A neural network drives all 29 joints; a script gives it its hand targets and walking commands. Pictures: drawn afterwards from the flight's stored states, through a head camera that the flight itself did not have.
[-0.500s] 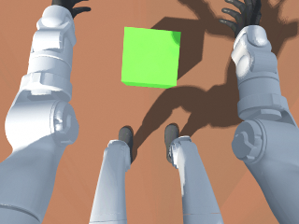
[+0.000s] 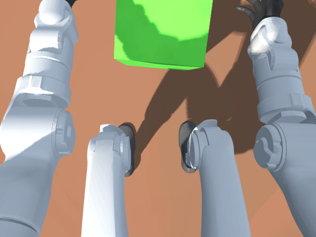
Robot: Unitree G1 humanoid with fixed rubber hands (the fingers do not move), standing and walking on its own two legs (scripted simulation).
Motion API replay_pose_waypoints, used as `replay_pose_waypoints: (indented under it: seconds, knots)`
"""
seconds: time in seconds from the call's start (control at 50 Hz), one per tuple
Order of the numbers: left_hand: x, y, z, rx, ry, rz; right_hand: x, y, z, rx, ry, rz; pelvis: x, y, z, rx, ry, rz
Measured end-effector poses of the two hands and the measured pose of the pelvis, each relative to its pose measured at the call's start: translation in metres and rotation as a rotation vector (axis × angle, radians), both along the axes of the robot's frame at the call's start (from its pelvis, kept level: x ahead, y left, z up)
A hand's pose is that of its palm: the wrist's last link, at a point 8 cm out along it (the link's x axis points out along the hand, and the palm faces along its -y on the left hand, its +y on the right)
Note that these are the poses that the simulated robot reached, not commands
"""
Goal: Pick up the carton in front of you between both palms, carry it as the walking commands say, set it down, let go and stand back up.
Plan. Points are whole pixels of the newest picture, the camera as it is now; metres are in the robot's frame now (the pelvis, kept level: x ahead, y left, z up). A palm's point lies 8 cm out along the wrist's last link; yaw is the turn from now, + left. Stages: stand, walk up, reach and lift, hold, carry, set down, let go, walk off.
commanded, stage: reach and lift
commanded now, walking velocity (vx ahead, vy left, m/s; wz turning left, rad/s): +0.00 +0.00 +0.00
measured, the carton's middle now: (160, 29) +0.54 -0.01 -0.34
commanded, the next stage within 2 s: none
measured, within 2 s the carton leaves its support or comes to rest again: leaves its support in 1.20 s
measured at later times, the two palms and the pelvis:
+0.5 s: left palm (91, 15) +0.56 +0.17 -0.28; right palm (232, 30) +0.52 -0.19 -0.28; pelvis -0.02 +0.00 -0.10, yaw +0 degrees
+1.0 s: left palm (100, 13) +0.56 +0.14 -0.27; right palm (222, 28) +0.52 -0.16 -0.27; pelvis -0.02 +0.00 -0.10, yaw +0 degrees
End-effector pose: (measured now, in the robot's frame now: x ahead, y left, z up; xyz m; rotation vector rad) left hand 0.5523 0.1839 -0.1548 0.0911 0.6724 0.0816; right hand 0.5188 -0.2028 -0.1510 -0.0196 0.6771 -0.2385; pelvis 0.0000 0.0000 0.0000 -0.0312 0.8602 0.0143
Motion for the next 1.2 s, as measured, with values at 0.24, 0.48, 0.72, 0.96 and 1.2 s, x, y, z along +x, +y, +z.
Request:
replay_pose_waypoints:
  seconds: [0.24,0.48,0.72,0.96,1.2]
  knots:
    - [0.001,-0.011,-0.075,-0.014,0.054,-0.005,0.000,0.008,-0.078,0.019,0.056,0.007,-0.025,0.000,-0.069,-0.002,-0.150,-0.004]
    - [0.006,-0.016,-0.129,-0.014,0.045,-0.034,0.004,0.009,-0.130,0.014,0.064,0.005,-0.017,0.000,-0.099,-0.003,-0.227,-0.003]
    - [0.008,-0.029,-0.114,-0.022,0.048,-0.051,0.002,0.014,-0.116,0.028,0.055,0.012,-0.014,0.001,-0.098,-0.006,-0.199,-0.007]
    - [0.007,-0.046,-0.114,-0.020,0.054,-0.072,0.005,0.039,-0.117,0.048,0.046,0.029,-0.023,0.001,-0.093,-0.008,-0.230,0.000]
    - [0.005,-0.047,-0.114,-0.055,0.070,-0.077,0.014,0.035,-0.109,0.061,0.065,0.064,-0.016,0.005,-0.108,-0.006,-0.228,0.003]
